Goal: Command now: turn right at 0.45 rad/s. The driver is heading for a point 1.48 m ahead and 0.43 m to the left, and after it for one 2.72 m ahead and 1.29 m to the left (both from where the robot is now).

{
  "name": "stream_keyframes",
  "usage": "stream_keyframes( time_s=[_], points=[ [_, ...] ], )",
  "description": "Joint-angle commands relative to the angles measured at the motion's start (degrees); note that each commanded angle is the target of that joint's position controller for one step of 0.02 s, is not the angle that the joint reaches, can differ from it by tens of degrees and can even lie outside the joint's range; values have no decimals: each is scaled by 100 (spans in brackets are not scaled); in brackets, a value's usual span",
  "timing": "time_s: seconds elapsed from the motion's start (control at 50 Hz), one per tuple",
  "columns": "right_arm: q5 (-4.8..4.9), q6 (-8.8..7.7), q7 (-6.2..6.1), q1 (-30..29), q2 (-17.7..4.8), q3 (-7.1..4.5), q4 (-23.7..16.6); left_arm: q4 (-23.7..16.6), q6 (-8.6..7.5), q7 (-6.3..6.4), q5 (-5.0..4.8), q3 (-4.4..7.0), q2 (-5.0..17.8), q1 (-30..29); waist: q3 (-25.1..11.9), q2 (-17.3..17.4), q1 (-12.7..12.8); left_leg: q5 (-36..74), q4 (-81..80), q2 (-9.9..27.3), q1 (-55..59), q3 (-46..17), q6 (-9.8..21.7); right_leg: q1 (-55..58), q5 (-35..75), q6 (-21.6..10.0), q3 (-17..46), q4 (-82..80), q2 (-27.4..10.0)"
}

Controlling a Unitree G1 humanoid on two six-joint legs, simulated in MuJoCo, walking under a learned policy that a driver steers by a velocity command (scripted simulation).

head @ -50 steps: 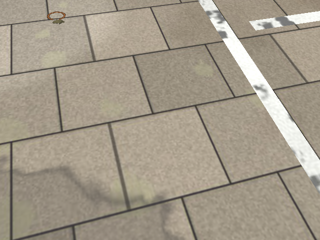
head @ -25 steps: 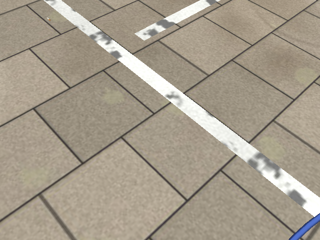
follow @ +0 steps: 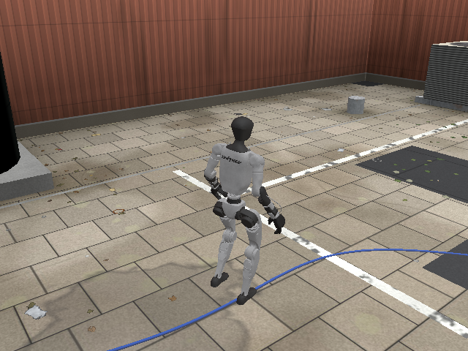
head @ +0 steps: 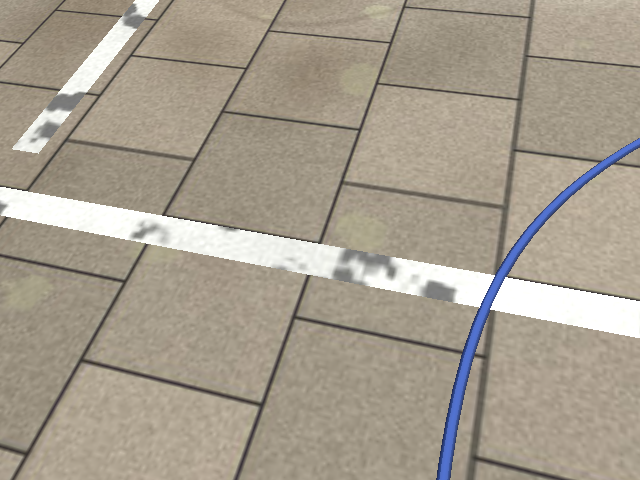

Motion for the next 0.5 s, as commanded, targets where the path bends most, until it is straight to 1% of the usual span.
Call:
stream_keyframes(
  time_s=[0.02,0.06,0.08,0.1,0.16,0.22,0.26,0.28,0.3,0.32,0.34,0.36,0.38,0.4,0.42,0.44,0.46,0.5],
  points=[
    [-48,-67,2,150,-600,-144,-206,-241,-94,146,-32,159,699,-123,-672,-1227,104,549,540,-148,-421,-320,28,807,3531,-790,1024,-1213,-1218],
    [-6,-34,36,204,-492,-119,-108,-152,-151,140,-15,114,641,-19,-757,-971,121,610,373,-221,-286,-355,61,873,3395,-806,1053,-1269,-1247],
    [12,-15,44,171,-413,-95,-94,-94,-179,140,-6,106,640,45,-716,-927,150,615,162,-234,-278,-384,79,915,3186,-819,1116,-1318,-1273],
    [19,0,47,126,-347,-72,-82,-39,-197,143,5,96,632,100,-662,-935,186,597,-106,-245,-258,-408,99,948,2935,-833,1181,-1366,-1290],
    [-4,20,30,-26,-225,-21,-56,116,-223,137,42,60,594,225,-518,-1014,296,470,-940,-298,37,-451,193,857,2266,-880,1349,-1424,-1320],
    [19,0,-13,-68,-152,15,-6,256,-235,110,85,37,596,239,-444,-1034,323,254,-1664,-428,594,-412,318,540,2058,-909,1469,-1332,-1294],
    [54,-34,-61,-12,-117,34,48,356,-242,106,90,15,577,214,-465,-980,278,291,-2175,-505,972,-405,394,389,2156,-893,1606,-1217,-1301],
    [58,-66,-84,96,-55,56,108,395,-245,119,66,-5,548,129,-499,-883,167,576,-2674,-537,1288,-380,439,296,2130,-814,1615,-1110,-1240],
    [38,-123,-104,255,33,93,185,428,-251,144,19,-39,487,25,-537,-732,4,1266,-3502,-518,1810,-387,492,88,1978,-637,1581,-992,-1137],
    [-33,-216,-136,295,-25,116,210,460,-288,165,7,-104,318,92,-659,-468,7,1884,-3995,-151,2381,-827,536,-215,1542,-355,1573,-934,-995],
    [-134,-315,-164,310,-307,117,173,476,-324,163,16,-177,67,294,-807,185,172,2314,-4340,732,2663,-1741,668,-392,870,-108,1228,-524,-612],
    [2,-334,-122,-222,-558,59,166,603,-253,152,-8,-142,110,482,-455,747,499,2703,-4181,971,1534,-1902,1045,177,129,3,708,-768,-27],
    [17,-359,-67,-481,-258,129,117,749,-223,149,66,-132,259,448,-417,556,473,2328,-4182,759,1308,-1673,977,600,342,47,713,-915,-127],
    [16,-375,-44,-471,-170,159,131,846,-227,130,68,-108,308,389,-367,514,370,1945,-4162,473,1282,-1453,780,675,647,35,819,-1018,-157],
    [4,-366,-54,-389,-193,148,178,924,-248,117,37,-84,386,354,-331,403,291,1740,-4140,265,1369,-1282,664,665,902,25,859,-1034,-214],
    [34,-378,-87,-256,-210,151,256,985,-262,108,51,-60,423,347,-321,307,237,1743,-4096,184,1456,-1204,625,612,1090,3,914,-1040,-281],
    [51,-381,-105,-173,-232,137,322,1048,-291,118,46,-77,363,378,-357,209,216,1773,-4034,137,1607,-1149,622,519,1164,5,955,-1078,-326],
    [49,-378,-117,-131,-165,149,401,1227,-325,167,27,-105,257,416,-352,-105,174,1747,-3970,130,1762,-1124,659,359,1089,35,986,-1184,-341]
  ],
)
Keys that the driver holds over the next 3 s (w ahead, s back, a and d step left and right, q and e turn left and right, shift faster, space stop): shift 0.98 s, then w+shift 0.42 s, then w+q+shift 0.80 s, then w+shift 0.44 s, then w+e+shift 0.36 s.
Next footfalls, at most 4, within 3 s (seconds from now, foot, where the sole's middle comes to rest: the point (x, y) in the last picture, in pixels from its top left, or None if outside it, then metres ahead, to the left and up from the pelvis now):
0.32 left None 0.04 0.11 -0.77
1.30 right None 0.10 -0.13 -0.77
1.76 left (345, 443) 0.53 0.02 -0.77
2.20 right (327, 256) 1.01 0.04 -0.77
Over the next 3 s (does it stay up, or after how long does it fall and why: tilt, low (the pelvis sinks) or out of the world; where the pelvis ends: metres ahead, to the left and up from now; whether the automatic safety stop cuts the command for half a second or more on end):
stays up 1.33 0.52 -0.01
